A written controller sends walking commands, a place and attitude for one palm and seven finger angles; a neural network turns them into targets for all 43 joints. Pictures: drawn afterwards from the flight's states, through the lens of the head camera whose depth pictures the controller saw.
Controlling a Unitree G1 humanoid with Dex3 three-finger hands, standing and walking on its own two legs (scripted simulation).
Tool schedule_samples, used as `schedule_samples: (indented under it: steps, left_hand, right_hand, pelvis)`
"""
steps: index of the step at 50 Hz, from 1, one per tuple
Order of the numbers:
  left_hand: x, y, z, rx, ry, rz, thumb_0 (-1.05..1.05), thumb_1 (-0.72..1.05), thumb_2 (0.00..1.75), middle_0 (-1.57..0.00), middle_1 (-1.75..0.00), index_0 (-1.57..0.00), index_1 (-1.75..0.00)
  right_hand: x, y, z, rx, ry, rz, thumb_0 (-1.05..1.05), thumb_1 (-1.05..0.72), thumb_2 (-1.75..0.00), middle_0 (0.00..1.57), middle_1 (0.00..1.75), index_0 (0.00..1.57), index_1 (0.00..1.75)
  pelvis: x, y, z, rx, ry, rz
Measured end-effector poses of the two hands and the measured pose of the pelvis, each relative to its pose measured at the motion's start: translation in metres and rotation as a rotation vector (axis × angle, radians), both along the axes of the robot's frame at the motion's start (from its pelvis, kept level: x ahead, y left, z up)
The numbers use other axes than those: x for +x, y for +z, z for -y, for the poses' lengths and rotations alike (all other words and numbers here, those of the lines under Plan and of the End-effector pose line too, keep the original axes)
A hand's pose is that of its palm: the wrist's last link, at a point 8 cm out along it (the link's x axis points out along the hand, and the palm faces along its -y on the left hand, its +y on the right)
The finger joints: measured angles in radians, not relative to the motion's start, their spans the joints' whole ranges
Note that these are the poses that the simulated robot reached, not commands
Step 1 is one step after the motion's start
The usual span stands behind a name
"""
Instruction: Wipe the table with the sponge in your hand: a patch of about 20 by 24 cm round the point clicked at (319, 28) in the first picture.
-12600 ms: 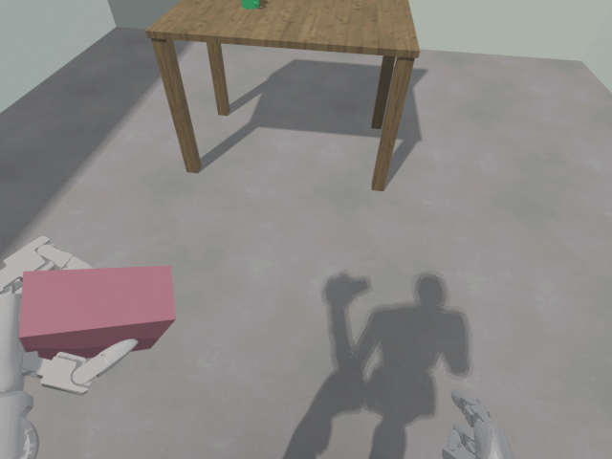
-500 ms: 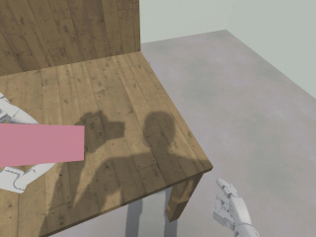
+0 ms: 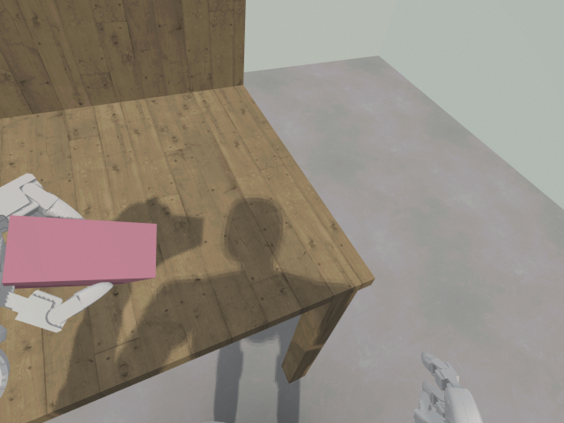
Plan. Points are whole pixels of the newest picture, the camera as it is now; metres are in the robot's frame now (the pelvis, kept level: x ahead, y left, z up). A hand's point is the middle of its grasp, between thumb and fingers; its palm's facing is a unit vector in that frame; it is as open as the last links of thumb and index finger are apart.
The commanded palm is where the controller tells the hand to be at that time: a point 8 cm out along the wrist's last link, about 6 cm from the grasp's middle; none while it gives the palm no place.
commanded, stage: come to a stop and stand still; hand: left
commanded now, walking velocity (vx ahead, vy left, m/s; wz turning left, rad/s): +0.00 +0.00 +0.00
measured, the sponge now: (98, 257) +0.24 +0.22 +0.15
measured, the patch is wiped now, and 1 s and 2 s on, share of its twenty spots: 0.00 0.00 0.00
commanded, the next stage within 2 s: look again from close up in 1.52 s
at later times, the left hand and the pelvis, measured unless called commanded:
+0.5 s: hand (13, 222) +0.26 +0.30 +0.18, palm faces +0.45 -0.81 -0.37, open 9.4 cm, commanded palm +0.20 +0.33 +0.18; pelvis +0.05 +0.04 +0.00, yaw +4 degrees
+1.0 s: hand (53, 222) +0.27 +0.28 +0.16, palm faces +0.40 -0.81 -0.43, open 9.4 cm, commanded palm +0.22 +0.31 +0.18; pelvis +0.08 +0.01 +0.00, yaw +4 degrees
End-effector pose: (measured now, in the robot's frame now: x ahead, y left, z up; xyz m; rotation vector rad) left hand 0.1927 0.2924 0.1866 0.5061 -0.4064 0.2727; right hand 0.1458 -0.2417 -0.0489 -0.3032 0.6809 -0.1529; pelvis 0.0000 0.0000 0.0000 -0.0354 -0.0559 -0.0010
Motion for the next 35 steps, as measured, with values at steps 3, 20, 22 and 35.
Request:
schedule_samples:
  steps: [3, 20, 22, 35]
  left_hand:
    - [-0.005, 0.011, -0.015, 0.031, 0.025, 0.024, -0.01, -0.44, 1.01, -0.82, -1.34, -0.82, -1.34]
    - [0.001, -0.007, -0.049, -0.037, 0.127, -0.009, -0.01, -0.44, 1.01, -0.82, -1.34, -0.82, -1.34]
    - [0.009, -0.002, -0.05, -0.032, 0.127, 0.017, 0.0, -0.44, 1.01, -0.82, -1.34, -0.82, -1.34]
    - [0.063, -0.013, -0.033, -0.046, 0.046, -0.107, -0.01, -0.44, 1.01, -0.82, -1.34, -0.82, -1.34]
  right_hand:
    - [0.002, -0.004, -0.015, 0.028, 0.009, -0.001, 0.02, -0.9, -0.9, 0.2, 0.3, 0.2, 0.3]
    - [0.061, -0.018, -0.09, 0.102, 0.17, -0.035, 0.02, -0.9, -0.9, 0.21, 0.3, 0.2, 0.3]
    - [0.073, -0.015, -0.092, 0.102, 0.18, -0.019, 0.02, -0.9, -0.9, 0.21, 0.3, 0.2, 0.3]
    - [0.103, -0.01, -0.062, 0.066, 0.097, -0.046, 0.01, -0.9, -0.9, 0.21, 0.3, 0.24, 0.33]
  pelvis:
    - [0.001, 0.0, -0.01, -0.005, 0.0, -0.008]
    - [0.035, -0.001, -0.038, 0.001, 0.064, -0.023]
    - [0.042, 0.0, -0.038, 0.004, 0.063, -0.028]
    - [0.078, 0.004, -0.033, 0.003, 0.062, -0.074]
